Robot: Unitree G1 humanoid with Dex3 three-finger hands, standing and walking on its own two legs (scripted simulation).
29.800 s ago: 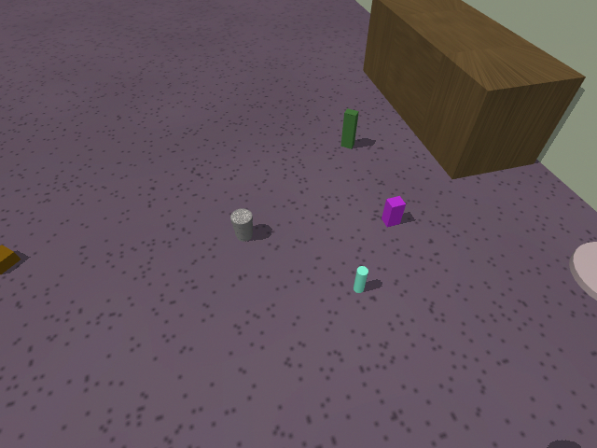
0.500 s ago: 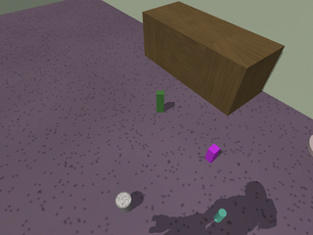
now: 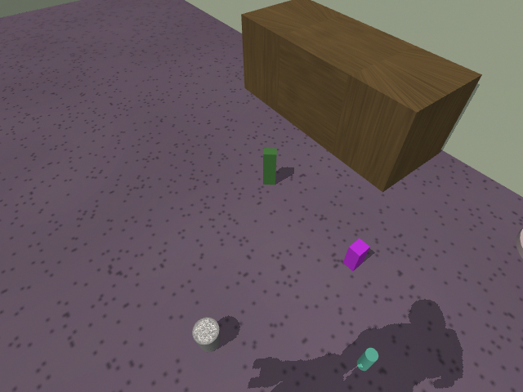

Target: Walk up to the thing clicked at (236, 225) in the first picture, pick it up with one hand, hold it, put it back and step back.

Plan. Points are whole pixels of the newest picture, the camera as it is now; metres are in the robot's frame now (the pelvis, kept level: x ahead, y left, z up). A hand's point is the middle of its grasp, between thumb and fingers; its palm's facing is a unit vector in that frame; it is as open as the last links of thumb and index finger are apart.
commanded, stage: walk up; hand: left
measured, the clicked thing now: (208, 336) +0.43 +0.21 -0.72
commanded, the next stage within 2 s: none
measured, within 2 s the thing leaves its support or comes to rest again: neither
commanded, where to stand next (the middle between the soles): +0.03 +0.00 m, yaw -5 degrees
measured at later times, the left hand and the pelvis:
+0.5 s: hand out of the picture +0.01 +0.29 -0.17, palm faces +0.00 -0.90 -0.44, open 7.4 cm; pelvis -0.07 +0.01 -0.03, yaw +0 degrees
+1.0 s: hand out of the picture +0.06 +0.27 -0.17, palm faces -0.05 -0.93 -0.37, open 7.4 cm; pelvis -0.04 +0.00 -0.03, yaw +0 degrees
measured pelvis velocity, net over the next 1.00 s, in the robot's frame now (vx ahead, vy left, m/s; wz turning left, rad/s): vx -0.04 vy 0.00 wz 0.00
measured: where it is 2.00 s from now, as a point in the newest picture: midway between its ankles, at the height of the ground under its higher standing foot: outside the picture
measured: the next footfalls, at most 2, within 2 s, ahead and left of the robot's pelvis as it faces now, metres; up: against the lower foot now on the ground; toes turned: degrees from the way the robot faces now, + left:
left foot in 0.62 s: -0.07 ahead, +0.16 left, +0.00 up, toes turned +1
right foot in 1.00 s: +0.10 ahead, -0.11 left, +0.00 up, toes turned +1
